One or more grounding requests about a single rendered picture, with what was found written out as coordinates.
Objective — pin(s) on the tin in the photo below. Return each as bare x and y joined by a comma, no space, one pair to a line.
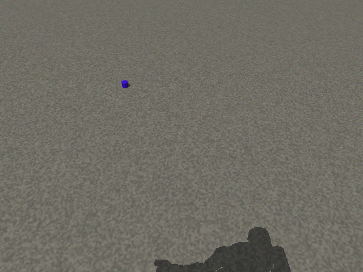
124,84

